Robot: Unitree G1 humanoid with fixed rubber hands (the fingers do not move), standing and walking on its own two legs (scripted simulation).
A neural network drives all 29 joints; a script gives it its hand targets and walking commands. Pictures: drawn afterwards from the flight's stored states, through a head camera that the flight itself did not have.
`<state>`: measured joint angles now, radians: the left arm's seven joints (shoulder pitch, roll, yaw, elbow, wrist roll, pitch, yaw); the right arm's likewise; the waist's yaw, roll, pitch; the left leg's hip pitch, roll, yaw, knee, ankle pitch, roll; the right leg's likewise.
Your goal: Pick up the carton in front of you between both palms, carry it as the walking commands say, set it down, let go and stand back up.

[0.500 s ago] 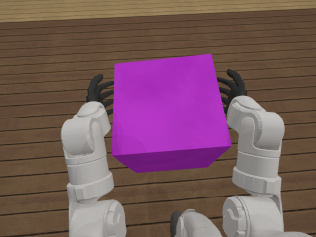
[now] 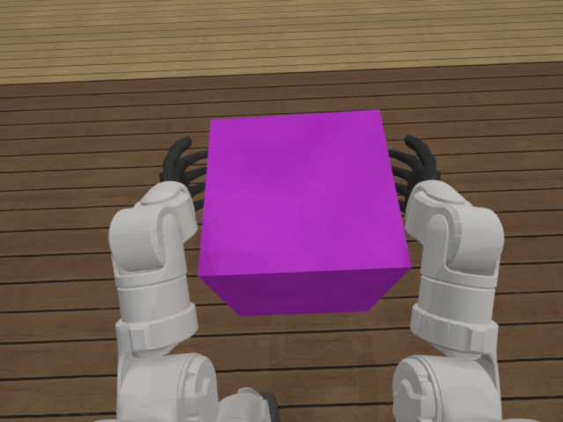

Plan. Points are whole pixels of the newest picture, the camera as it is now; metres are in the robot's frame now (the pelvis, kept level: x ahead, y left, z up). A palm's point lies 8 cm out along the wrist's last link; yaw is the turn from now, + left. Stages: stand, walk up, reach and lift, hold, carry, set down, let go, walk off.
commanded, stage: carry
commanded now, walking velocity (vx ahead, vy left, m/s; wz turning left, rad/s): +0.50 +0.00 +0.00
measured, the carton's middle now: (299, 228) +0.35 +0.00 +0.07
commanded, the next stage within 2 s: none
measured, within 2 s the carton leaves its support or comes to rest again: neither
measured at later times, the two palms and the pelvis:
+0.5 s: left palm (211, 53) +0.64 +0.14 +0.19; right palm (385, 43) +0.66 -0.16 +0.19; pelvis +0.31 -0.03 +0.03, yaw +2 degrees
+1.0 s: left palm out of the picture +0.95 +0.15 +0.20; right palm out of the picture +0.93 -0.15 +0.20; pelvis +0.60 +0.01 +0.07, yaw +0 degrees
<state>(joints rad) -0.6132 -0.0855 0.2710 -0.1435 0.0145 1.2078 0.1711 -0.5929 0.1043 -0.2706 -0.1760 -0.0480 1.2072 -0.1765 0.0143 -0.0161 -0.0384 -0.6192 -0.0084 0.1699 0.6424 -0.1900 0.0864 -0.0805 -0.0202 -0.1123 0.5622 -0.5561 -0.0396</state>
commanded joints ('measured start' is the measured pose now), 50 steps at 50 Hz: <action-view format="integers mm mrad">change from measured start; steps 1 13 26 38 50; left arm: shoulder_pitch -556 -579 -627 -628 -612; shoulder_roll -725 -730 -757 -745 -781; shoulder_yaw -571 -603 -591 -643 -552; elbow -56 -145 -21 -125 -59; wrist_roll -195 -150 -227 -291 -182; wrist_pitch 4 -48 4 -48 -25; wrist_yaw -45 -15 -31 -41 -25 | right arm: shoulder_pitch -574 -684 -605 -571 -693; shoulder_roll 679 777 695 681 806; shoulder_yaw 588 699 533 588 668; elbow -5 -144 37 -60 -79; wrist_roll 215 371 193 187 317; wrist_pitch -4 -51 16 -39 -33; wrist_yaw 28 70 29 7 54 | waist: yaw -108 -80 78 60 -97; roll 243 117 -151 -93 32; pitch -609 -443 -466 -394 -474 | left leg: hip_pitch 880 753 -197 -191 790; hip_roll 303 261 -9 81 320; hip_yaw -688 -339 -201 -96 -577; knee -224 -306 807 280 -195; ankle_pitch -184 170 -294 -91 232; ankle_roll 192 160 -26 -61 168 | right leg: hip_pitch -422 -738 319 189 -754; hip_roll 50 -46 -325 -211 -10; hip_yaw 12 63 668 212 145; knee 651 498 -173 -209 862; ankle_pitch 448 230 418 563 120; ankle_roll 28 28 -267 -189 -9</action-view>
